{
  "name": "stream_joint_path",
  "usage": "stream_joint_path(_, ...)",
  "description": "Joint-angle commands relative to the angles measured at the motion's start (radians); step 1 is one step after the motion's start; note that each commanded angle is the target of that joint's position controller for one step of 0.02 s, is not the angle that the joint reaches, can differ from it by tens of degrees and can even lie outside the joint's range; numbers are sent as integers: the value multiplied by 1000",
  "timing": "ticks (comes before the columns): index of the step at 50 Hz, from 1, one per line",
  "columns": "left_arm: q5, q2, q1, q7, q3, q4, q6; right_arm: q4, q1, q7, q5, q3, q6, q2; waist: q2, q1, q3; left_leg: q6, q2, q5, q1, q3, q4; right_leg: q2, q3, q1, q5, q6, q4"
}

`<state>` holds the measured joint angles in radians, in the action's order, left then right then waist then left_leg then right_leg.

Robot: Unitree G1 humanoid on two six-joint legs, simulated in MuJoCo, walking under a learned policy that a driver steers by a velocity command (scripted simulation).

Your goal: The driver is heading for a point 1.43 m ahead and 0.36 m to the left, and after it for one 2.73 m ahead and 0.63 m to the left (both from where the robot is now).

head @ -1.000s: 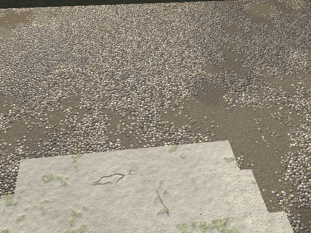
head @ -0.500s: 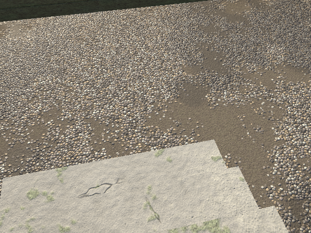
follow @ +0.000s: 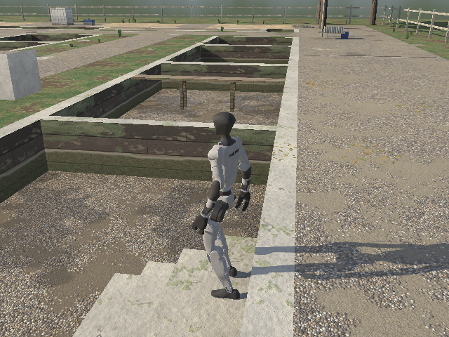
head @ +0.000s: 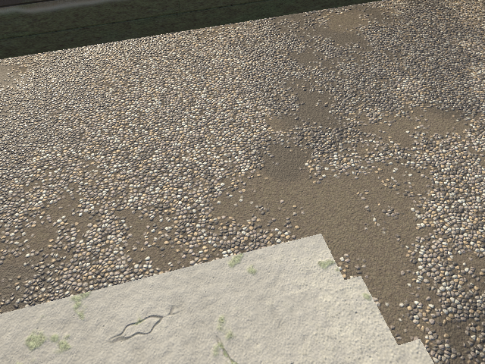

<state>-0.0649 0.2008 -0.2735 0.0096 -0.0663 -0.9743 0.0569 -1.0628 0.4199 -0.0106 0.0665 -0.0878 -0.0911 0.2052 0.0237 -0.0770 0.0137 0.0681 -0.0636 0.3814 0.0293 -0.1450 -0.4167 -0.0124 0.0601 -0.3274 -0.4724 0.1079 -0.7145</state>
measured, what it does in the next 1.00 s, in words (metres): goes down, turning left: right foot, then left foot 0.18 m lower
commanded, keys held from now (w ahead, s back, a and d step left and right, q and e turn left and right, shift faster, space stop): w+q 0.80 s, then w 0.20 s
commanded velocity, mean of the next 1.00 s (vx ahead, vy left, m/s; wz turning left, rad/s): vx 0.45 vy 0.00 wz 0.45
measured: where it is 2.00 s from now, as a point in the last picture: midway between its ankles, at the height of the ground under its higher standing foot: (152, 287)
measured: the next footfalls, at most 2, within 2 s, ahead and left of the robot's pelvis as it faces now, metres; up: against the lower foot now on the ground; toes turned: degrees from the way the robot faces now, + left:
right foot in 0.08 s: +0.08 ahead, -0.12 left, +0.00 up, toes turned -1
left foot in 0.58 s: +0.35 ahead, +0.15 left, -0.18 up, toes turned +21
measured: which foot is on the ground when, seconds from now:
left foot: down 0.00-0.08, up 0.10-0.56, down 0.58-1.00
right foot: up 0.00-0.06, down 0.08-0.60, up 0.62-0.98, down 1.00-1.00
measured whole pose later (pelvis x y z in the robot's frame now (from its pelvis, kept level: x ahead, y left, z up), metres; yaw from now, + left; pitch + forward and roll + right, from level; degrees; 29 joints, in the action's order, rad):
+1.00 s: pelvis +0.52 +0.08 -0.31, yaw +30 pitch +1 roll +5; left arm -0.08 0.21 -0.10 0.05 0.04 -0.83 0.07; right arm -1.02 0.58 0.04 0.08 0.05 -0.10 0.13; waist -0.09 -0.12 -0.03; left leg 0.04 0.15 0.87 0.29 0.08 -1.24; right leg -0.10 -0.02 -0.38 0.36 0.02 -0.35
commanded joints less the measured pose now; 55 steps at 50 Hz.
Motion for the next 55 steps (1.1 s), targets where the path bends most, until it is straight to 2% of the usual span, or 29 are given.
stream_joint_path(1,0,11,100,30,-3,74,48,64,-87,-1,-1,-9,-1,125,71,58,146,181,-157,182,276,183,214,50,69,136,106,19,47)
stream_joint_path(3,5,33,-66,38,-10,29,66,53,-112,27,19,-12,2,155,44,153,108,194,-118,99,425,163,-2,66,55,379,258,15,146)
stream_joint_path(5,-46,203,-439,-3,-39,-49,86,98,-87,48,16,9,-26,37,-262,252,-136,87,108,235,616,143,-693,-264,-396,719,716,145,263)
stream_joint_path(6,-72,197,-636,23,-29,-115,84,93,-53,56,-23,12,-52,-28,-296,306,-59,88,207,237,821,404,-825,-406,-710,693,514,305,432)
stream_joint_path(7,-54,162,-434,46,-23,-99,90,117,-136,47,-44,10,-56,28,-137,223,156,99,108,117,969,444,-897,-465,-604,554,323,305,477)
stream_joint_path(9,-1,71,-234,49,0,-46,65,79,-72,22,-17,5,-39,26,4,145,83,77,25,-19,839,329,-950,-350,-346,404,275,232,431)
stream_joint_path(12,-45,-133,-103,-25,67,-6,42,83,-6,74,38,51,17,-83,-36,62,97,91,-42,-380,696,332,-746,-219,-94,151,399,97,398)
stream_joint_path(17,-60,-48,-253,-55,99,-82,92,142,-147,92,17,69,5,-42,-67,112,39,21,-36,-992,445,183,-277,-112,111,-84,327,63,249)
stream_joint_path(26,-18,44,-348,-34,82,-159,43,208,-413,77,40,80,29,45,-8,181,205,6,-47,-562,464,127,-17,-247,-16,139,319,53,-15)
stream_joint_path(28,-54,92,-295,-13,65,-152,17,105,-157,65,31,58,21,75,13,79,134,3,-31,-563,212,97,63,-243,4,130,477,32,-284)
stream_joint_path(30,-85,79,-334,54,59,-165,8,-40,266,60,43,-14,-3,241,261,-52,-59,139,-21,-1091,-401,86,2,-63,110,-190,185,-76,-910)
stream_joint_path(31,-69,-39,-427,97,88,-141,14,-81,396,65,29,-35,-2,324,273,-38,-370,343,-177,-1419,-829,341,-294,28,16,-430,-334,-140,-1258)
stream_joint_path(32,-16,2,-156,100,80,-4,54,-115,501,64,32,-35,-2,272,98,-179,-320,389,-249,-1037,-921,559,-189,47,-62,-748,-346,-143,-1280)
stream_joint_path(33,27,63,79,79,67,118,92,-76,368,55,12,-24,-9,212,9,-191,-116,364,-281,-566,-722,617,-103,-3,-108,-945,-294,-139,-1149)
stream_joint_path(34,23,83,97,52,61,118,92,-47,229,69,8,11,0,135,-40,-103,-41,324,-262,-323,-454,617,-26,-61,-135,-859,-208,-84,-1037)
stream_joint_path(35,-22,70,39,21,61,96,92,11,44,69,29,68,-14,-10,-170,29,40,247,-185,-277,-112,507,-27,-139,-234,-665,139,-39,-584)
stream_joint_path(36,-41,51,7,10,63,48,76,69,-75,75,27,89,-17,-23,-101,79,136,273,-167,-360,312,403,40,-167,-195,-373,283,-21,-357)
stream_joint_path(37,-38,15,7,0,65,62,52,87,-89,72,10,85,-23,26,55,98,131,313,-130,-340,478,436,80,-128,-134,-248,245,-36,-371)
stream_joint_path(39,-43,-21,-60,13,93,108,25,83,-46,72,2,90,-40,78,12,136,29,287,-45,-273,707,406,-40,-66,-55,-30,337,-72,-370)
stream_joint_path(40,-42,-38,-144,15,106,97,29,112,-75,75,30,87,-51,101,-13,176,36,266,-27,-338,837,397,-125,-56,-43,87,499,-87,-396)
stream_joint_path(42,-45,14,28,32,115,121,24,81,79,29,9,104,-71,26,-87,11,36,197,11,-46,520,399,-292,-117,-185,-246,936,-112,11)
stream_joint_path(45,-31,68,116,36,106,177,-2,71,143,33,34,108,-50,74,-15,28,65,163,54,174,728,441,-384,-72,-56,50,917,-122,131)
stream_joint_path(49,-14,135,96,42,73,147,2,83,158,40,-4,105,-5,127,-16,41,120,146,12,74,460,566,-599,-74,-52,101,832,-79,471)
stream_joint_path(50,14,202,-114,39,33,56,20,80,133,70,17,94,15,173,-50,124,60,105,29,-39,490,527,-796,-83,-27,311,830,-46,468)
stream_joint_path(51,0,269,-423,45,-9,-36,32,22,231,125,59,104,13,108,-138,224,-81,21,107,-156,682,448,-1144,-160,-91,682,970,75,293)
stream_joint_path(52,-14,342,-466,76,-20,-14,34,2,450,149,17,119,8,-36,-356,122,-333,-38,230,451,1018,259,-1728,-345,-255,1056,1487,286,-36)
stream_joint_path(53,-52,315,-456,96,-13,-6,20,77,350,149,-17,108,13,44,-237,186,-302,-55,219,424,1234,246,-1894,-395,-421,1018,1420,313,45)
stream_joint_path(54,-40,284,-324,95,-14,25,13,184,161,117,-24,105,12,70,-198,209,-205,-72,171,317,1429,276,-1829,-475,-592,909,856,335,177)
stream_joint_path(55,-43,155,-290,93,23,5,18,193,39,75,-31,93,11,101,-16,193,-32,-46,113,121,1449,296,-1746,-425,-543,618,428,268,281)
Velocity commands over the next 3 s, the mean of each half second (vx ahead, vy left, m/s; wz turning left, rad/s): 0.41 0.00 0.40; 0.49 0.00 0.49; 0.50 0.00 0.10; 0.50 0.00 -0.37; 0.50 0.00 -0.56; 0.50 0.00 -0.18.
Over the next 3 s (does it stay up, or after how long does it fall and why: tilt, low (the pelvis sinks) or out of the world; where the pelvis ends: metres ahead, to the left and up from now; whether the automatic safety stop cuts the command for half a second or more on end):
stays up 1.65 0.43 -0.70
